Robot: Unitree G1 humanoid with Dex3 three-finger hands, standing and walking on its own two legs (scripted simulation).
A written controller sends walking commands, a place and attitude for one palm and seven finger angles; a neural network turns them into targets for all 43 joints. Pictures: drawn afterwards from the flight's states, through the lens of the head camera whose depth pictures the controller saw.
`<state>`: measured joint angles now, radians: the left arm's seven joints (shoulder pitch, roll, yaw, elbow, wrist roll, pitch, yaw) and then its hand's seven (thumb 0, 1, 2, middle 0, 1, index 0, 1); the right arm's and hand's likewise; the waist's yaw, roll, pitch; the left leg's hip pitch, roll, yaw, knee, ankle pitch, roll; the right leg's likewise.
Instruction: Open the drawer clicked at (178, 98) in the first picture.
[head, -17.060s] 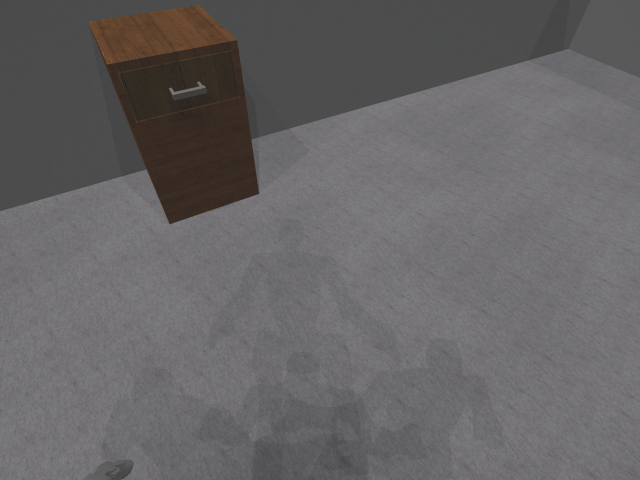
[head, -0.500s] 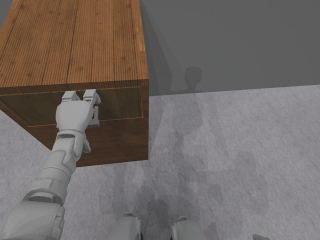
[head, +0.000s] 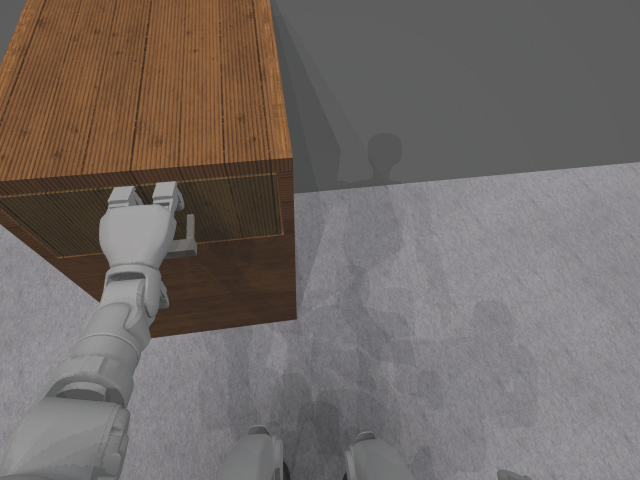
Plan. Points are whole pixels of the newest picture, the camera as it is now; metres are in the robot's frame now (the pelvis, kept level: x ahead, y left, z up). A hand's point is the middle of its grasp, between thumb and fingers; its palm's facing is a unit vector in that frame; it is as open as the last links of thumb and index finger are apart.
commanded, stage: move the hooked fingers above the handle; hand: left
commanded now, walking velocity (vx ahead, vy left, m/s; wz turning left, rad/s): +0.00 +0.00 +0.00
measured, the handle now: (157, 238) +0.47 +0.24 -0.08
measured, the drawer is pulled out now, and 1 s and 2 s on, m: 0.00 0.00 0.00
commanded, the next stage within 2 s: lower the fingers behind the handle in 0.60 s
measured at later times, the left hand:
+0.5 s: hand (145, 252) +0.42 +0.24 -0.04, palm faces -0.03 +0.02 -1.00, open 13.8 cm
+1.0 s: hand (147, 262) +0.42 +0.24 -0.05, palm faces -0.07 +0.00 -1.00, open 13.8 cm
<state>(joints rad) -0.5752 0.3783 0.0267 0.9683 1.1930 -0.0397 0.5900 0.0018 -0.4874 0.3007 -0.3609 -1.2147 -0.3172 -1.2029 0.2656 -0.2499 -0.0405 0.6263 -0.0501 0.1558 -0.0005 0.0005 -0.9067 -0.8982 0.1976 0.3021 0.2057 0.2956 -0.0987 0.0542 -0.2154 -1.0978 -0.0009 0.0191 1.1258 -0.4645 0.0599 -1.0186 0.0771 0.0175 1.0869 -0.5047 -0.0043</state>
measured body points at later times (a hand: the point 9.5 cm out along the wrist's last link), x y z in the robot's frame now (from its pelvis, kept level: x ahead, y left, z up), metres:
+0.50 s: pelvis +0.00 -0.01 +0.01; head +0.11 -0.01 +0.44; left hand +0.42 +0.23 +0.02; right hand +0.07 -0.28 -0.12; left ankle +0.03 +0.08 -0.65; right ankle +0.00 -0.12 -0.65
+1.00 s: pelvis +0.00 -0.01 +0.00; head +0.12 -0.01 +0.44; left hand +0.41 +0.23 +0.00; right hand +0.08 -0.27 -0.13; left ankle +0.03 +0.08 -0.65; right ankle +0.00 -0.12 -0.65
